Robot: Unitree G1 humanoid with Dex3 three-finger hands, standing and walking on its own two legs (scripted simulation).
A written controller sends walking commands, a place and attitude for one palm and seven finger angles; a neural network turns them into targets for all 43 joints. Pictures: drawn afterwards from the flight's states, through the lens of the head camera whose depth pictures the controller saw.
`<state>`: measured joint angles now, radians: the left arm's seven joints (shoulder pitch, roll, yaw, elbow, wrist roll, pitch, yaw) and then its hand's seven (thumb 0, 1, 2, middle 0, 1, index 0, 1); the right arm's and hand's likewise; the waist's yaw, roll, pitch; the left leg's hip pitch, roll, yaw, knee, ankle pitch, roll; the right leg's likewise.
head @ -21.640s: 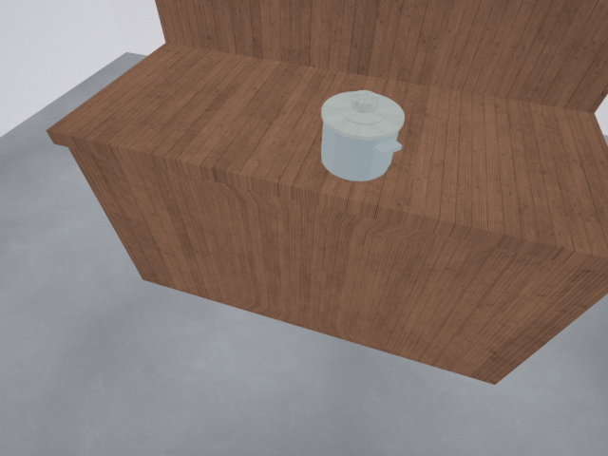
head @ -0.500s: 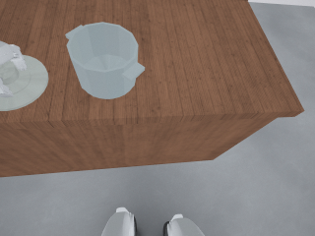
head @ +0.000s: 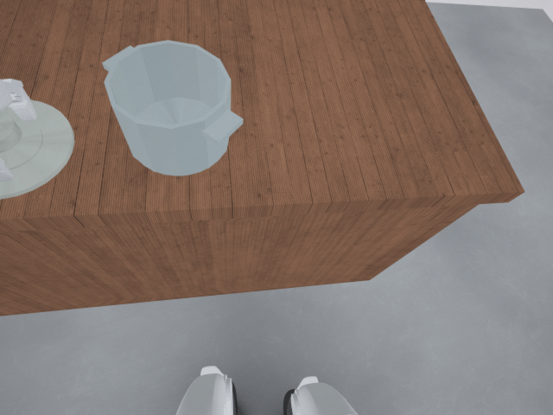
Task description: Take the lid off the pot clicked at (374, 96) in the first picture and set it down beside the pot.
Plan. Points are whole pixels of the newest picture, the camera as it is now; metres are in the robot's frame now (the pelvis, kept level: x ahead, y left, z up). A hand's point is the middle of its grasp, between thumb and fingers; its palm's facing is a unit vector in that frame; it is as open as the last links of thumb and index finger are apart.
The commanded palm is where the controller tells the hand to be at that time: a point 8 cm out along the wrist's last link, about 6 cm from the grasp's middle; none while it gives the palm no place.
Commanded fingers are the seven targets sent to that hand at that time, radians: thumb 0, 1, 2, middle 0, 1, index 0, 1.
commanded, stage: raise the empty hand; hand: left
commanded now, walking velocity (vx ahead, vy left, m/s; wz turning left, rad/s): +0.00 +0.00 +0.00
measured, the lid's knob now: out of the picture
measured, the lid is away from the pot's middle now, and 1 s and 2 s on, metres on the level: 0.24 0.24 0.24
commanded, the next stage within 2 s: draw the hand back to the body in 1.16 s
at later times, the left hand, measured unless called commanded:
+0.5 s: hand out of the picture +0.47 +0.35 +0.11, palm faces -0.42 -0.12 -0.90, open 11.0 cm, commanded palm +0.51 +0.34 +0.17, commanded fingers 0.00 0.01 0.60 -0.33 -0.89 -0.33 -0.89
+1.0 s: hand out of the picture +0.47 +0.36 +0.16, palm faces -0.38 -0.13 -0.92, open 11.0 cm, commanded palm +0.50 +0.35 +0.23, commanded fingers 0.00 0.01 0.60 -0.33 -0.89 -0.33 -0.89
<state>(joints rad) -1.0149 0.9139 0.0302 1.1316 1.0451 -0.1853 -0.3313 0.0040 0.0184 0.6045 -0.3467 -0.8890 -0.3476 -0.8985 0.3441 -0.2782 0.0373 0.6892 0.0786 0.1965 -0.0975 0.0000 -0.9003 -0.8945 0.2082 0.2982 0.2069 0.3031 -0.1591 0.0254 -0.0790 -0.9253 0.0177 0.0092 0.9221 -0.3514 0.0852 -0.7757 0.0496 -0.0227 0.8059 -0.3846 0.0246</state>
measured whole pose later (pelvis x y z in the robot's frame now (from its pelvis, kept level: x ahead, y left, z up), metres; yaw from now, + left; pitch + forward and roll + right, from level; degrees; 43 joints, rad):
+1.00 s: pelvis +0.02 +0.00 +0.02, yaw +1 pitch +14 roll -4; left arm -1.08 0.91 -0.03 1.09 0.99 -0.12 -0.44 0.00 0.02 0.60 -0.35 -0.89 -0.35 -0.89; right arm 0.33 -0.29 0.04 0.68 0.11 0.20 -0.09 0.00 -0.90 -0.89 0.21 0.30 0.21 0.30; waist -0.12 0.03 -0.08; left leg -0.71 0.00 0.02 0.77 -0.32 0.08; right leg -0.56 0.04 -0.01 0.65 -0.35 0.03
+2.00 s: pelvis +0.02 -0.02 +0.05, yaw +1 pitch +3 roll -2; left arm -0.61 0.54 0.25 0.62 0.04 -0.09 0.02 0.00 0.04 0.61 -0.35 -0.87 -0.34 -0.87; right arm 0.24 -0.23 0.09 0.61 0.07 0.03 -0.08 0.01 -0.90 -0.89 0.21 0.30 0.21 0.30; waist -0.01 -0.03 0.01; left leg -0.33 -0.01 0.04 0.51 -0.23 0.06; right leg -0.21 0.02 0.02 0.43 -0.26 -0.01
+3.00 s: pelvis +0.03 -0.07 +0.06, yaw +1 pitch -5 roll +0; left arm 0.18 0.35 0.34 -0.12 -0.12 -0.10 0.08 0.02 0.88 0.90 -0.21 -0.30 -0.21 -0.31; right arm 0.15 -0.25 0.02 0.68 0.02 -0.08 -0.07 0.01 -0.90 -0.90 0.20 0.30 0.20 0.30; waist 0.05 0.06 0.04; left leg -0.09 0.03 0.02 0.37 -0.19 -0.01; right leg 0.01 0.07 0.01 0.32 -0.24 -0.06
